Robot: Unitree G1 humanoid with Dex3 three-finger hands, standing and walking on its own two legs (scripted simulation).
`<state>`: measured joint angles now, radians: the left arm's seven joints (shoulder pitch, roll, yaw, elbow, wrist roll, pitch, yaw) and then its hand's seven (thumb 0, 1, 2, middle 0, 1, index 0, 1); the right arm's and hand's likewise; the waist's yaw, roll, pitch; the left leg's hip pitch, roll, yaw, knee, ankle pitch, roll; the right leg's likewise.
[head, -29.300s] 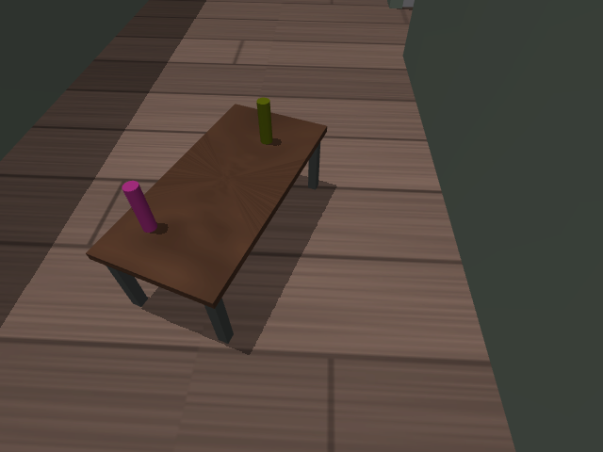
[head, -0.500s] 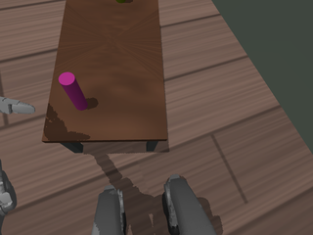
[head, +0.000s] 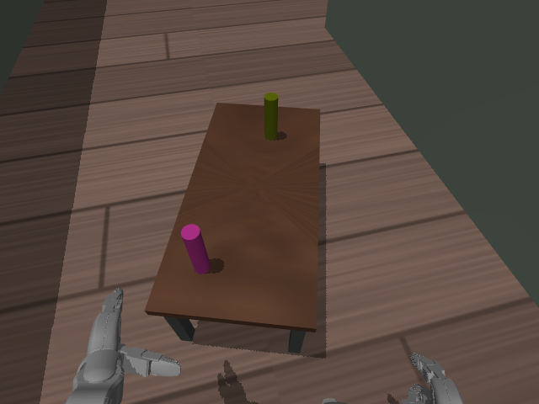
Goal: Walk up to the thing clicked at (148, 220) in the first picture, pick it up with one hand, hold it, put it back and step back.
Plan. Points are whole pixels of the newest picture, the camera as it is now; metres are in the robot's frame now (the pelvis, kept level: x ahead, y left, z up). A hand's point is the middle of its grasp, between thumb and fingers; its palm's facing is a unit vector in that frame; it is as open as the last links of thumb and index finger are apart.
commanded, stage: home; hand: left
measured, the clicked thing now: (197, 250) +0.54 +0.20 -0.30
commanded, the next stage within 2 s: stand in 1.98 s
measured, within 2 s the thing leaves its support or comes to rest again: neither
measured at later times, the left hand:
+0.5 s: hand (149, 393) +0.17 +0.18 -0.06, palm faces +0.14 -0.95 -0.27, open 17.4 cm
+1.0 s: hand (144, 401) +0.16 +0.19 -0.06, palm faces +0.12 -0.95 -0.28, open 17.5 cm
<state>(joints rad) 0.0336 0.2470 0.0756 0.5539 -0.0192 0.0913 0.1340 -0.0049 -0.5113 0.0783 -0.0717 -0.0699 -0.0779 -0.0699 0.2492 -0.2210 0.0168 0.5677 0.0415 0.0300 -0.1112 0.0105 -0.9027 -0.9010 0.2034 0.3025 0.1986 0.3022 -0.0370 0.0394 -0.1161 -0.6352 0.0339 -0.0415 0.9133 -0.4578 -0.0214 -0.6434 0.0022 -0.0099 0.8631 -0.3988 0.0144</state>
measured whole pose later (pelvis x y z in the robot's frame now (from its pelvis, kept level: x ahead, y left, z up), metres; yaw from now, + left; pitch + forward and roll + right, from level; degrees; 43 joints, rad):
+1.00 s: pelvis -0.01 +0.00 +0.00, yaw +1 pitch +6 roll -2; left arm 0.46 0.21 -0.01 0.03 -0.01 0.21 0.14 -0.01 -0.56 0.04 -0.05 -0.05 -0.06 -0.05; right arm 0.28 -0.20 0.02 0.52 0.02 -0.11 -0.15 0.02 -0.90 -0.90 0.20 0.30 0.20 0.30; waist -0.02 0.03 -0.10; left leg -0.60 0.03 -0.05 0.96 -0.47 -0.02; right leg -0.60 -0.01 -0.02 0.90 -0.41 0.02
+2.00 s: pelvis +0.00 -0.01 -0.01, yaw +1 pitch +7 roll -2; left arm 0.48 0.20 -0.01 -0.02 -0.01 0.24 0.13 -0.01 -0.57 0.04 -0.05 -0.05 -0.06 -0.05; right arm 0.28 -0.20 0.01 0.51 0.01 -0.12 -0.17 0.02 -0.90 -0.90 0.20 0.30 0.20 0.30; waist -0.02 0.03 -0.11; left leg -0.62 0.03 -0.06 0.98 -0.49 -0.03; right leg -0.63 0.00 -0.03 0.94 -0.44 0.01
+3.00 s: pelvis -0.01 +0.00 +0.05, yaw +2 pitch -4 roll +0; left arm 0.18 0.31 0.00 1.07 0.03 0.00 0.01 0.01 0.90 0.89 -0.20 -0.30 -0.21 -0.30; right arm 0.17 -0.31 -0.01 1.05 -0.03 0.00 0.00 0.01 -0.91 -0.90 0.20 0.30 0.20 0.30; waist 0.02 0.03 0.06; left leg -0.16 0.00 -0.05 0.48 -0.25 -0.01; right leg -0.17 -0.04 -0.02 0.47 -0.23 0.03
